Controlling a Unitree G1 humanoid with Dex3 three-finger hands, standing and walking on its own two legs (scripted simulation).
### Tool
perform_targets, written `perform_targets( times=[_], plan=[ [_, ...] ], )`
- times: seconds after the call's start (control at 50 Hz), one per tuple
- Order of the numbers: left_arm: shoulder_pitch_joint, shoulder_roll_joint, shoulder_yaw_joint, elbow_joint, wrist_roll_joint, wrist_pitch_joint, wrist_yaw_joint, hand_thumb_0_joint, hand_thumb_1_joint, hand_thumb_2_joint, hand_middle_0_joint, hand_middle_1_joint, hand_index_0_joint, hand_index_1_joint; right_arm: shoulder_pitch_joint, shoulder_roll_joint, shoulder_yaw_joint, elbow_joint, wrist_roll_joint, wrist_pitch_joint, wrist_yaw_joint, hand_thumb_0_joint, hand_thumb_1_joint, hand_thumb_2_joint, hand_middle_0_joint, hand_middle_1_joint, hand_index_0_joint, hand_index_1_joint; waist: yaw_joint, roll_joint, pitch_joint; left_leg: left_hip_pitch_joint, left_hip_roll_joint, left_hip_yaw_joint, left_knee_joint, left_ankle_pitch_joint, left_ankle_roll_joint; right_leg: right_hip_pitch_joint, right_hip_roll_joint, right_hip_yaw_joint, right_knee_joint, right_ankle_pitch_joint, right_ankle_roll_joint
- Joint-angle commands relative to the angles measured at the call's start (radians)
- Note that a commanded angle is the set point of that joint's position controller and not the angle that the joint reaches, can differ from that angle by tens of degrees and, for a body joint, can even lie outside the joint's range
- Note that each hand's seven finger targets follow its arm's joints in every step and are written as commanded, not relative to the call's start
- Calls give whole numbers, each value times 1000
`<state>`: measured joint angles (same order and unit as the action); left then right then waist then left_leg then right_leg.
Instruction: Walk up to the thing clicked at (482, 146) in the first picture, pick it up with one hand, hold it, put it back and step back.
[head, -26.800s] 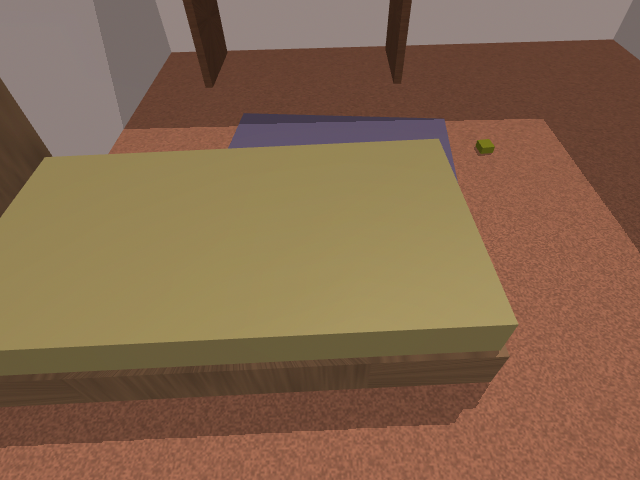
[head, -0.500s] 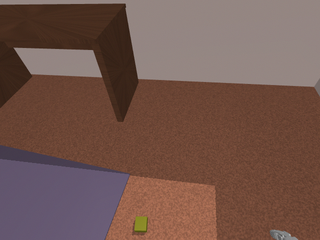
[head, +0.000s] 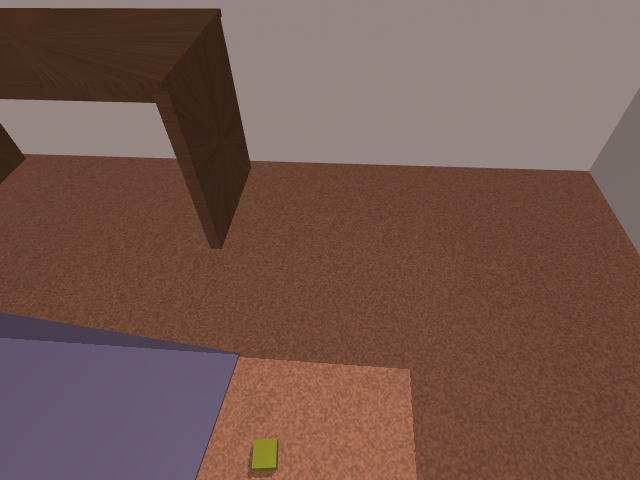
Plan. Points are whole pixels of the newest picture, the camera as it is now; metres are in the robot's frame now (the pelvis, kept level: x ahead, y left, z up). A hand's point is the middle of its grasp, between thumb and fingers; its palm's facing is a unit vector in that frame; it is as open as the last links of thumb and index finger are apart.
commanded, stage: walk up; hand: left
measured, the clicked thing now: (265, 454) +0.34 +0.21 -0.76
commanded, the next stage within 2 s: stand in 0.36 s
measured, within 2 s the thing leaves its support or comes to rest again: neither
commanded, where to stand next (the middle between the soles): +0.01 +0.00 m, yaw +0 degrees
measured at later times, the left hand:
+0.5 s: hand out of the picture +0.08 +0.26 -0.16, palm faces -0.02 -0.94 -0.34, open 7.4 cm
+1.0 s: hand out of the picture +0.08 +0.25 -0.15, palm faces -0.02 -0.94 -0.34, open 7.4 cm
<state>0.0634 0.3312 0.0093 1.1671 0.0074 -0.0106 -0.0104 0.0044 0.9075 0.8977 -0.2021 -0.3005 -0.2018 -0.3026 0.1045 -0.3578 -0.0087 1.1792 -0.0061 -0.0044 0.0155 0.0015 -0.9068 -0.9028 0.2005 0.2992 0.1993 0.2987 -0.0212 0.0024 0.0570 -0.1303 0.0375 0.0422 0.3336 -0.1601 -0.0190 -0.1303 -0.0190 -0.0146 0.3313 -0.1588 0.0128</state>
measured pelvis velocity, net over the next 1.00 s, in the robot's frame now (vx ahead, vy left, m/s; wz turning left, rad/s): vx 0.01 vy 0.00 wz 0.01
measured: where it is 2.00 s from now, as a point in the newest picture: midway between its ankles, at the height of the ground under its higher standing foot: outside the picture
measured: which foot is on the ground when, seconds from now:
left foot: down 0.00-1.00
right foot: down 0.00-1.00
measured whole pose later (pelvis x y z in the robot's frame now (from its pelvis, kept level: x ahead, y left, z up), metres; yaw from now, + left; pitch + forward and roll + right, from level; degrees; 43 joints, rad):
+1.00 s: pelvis +0.01 +0.00 +0.00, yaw +0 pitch -3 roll +0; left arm 0.11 0.35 0.00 1.14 0.01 -0.01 -0.01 0.00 0.91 0.90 -0.20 -0.30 -0.20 -0.30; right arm 0.10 -0.35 -0.01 1.15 -0.01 0.00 0.02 0.00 -0.91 -0.90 0.20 0.30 0.20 0.30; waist -0.01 0.01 0.04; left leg -0.11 0.03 0.04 0.31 -0.16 -0.02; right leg -0.11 -0.02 -0.02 0.32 -0.16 0.01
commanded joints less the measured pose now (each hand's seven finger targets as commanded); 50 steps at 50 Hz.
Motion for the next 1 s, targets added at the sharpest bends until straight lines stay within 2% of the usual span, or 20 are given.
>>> perform_targets(
  times=[0.0,0.1,0.18,0.3,0.32,0.36,0.48,0.56,0.58,0.66,0.72,0.78,0.86,0.98],
  plan=[
    [-43,222,39,-56,0,-16,13,0,900,900,-200,-300,-200,-300,-66,-208,-33,-70,-2,-29,-19,0,-900,-900,200,300,200,300,18,-2,-94,15,96,-93,-61,27,38,8,-107,95,-59,60,-27],
    [-51,218,39,-60,0,-15,12,0,900,900,-200,-300,-200,-300,-54,-207,-32,-69,-2,-28,-19,0,-900,-900,200,300,200,300,15,-4,-74,-10,95,-100,-72,-3,38,10,-106,97,-58,47,-26],
    [-34,217,38,-58,-1,-14,12,0,900,900,-200,-300,-200,-300,-57,-207,-33,-71,-2,-30,-19,0,-900,-900,200,300,200,300,19,-2,-89,17,101,-98,-71,32,38,4,-102,93,-53,61,-24],
    [-38,214,38,-56,-1,-13,12,0,900,900,-200,-300,-200,-300,-58,-208,-36,-74,-2,-30,-19,0,-900,-900,200,300,200,300,16,-2,-70,6,98,-101,-80,31,37,2,-100,90,-53,60,-22],
    [-28,214,38,-55,0,-14,12,0,900,900,-200,-300,-200,-300,-62,-207,-36,-75,-1,-30,-19,0,-900,-900,200,300,200,300,20,-5,-80,18,102,-100,-74,40,40,5,-102,90,-54,63,-22],
    [-28,225,33,-68,1,-17,14,0,900,900,-200,-300,-200,-300,-72,-205,-36,-82,-6,-27,-21,0,-900,-900,200,300,200,300,19,-13,-84,32,107,-102,-73,79,26,-7,-111,92,-60,72,-21],
    [-20,225,29,-76,1,-22,18,0,900,900,-200,-300,-200,-300,-68,-206,-37,-83,-6,-25,-18,0,-900,-900,200,300,200,300,15,-6,-105,56,107,-94,-61,116,31,6,-119,93,-61,118,-20],
    [-5,226,26,-77,0,-22,18,0,900,900,-200,-300,-200,-300,-72,-200,-34,-86,-3,-24,-16,0,-900,-900,200,300,200,300,17,-12,-81,41,102,-99,-75,73,27,-4,-114,87,-70,70,-16],
    [-9,231,27,-80,3,-24,19,0,900,900,-200,-300,-200,-300,-71,-204,-36,-89,-5,-23,-16,0,-900,-900,200,300,200,300,14,-8,-98,54,106,-96,-65,93,33,6,-119,89,-70,100,-18],
    [-4,233,28,-82,1,-21,18,0,900,900,-200,-300,-200,-300,-65,-202,-33,-87,-4,-23,-16,0,-900,-900,200,300,200,300,15,0,-87,42,105,-98,-73,80,30,10,-120,90,-67,92,-21],
    [0,235,27,-87,2,-26,19,0,900,900,-200,-300,-200,-300,-63,-198,-33,-92,-5,-23,-16,0,-900,-900,200,300,200,300,14,-9,-101,55,107,-96,-65,109,30,12,-121,88,-69,113,-19],
    [-2,234,28,-86,2,-21,18,0,900,900,-200,-300,-200,-300,-66,-199,-30,-91,-5,-23,-16,0,-900,-900,200,300,200,300,17,-1,-67,32,101,-98,-78,62,25,-4,-117,88,-73,68,-19],
    [7,231,26,-91,2,-21,18,0,900,900,-200,-300,-200,-300,-64,-210,-34,-93,-5,-25,-18,0,-900,-900,200,300,200,300,19,6,-95,54,108,-100,-70,106,27,13,-119,86,-66,100,-23],
    [8,237,28,-92,3,-20,18,0,900,900,-200,-300,-200,-300,-55,-207,-31,-92,-5,-25,-18,0,-900,-900,200,300,200,300,19,3,-77,30,106,-102,-81,84,27,20,-118,84,-69,89,-20]
  ],
)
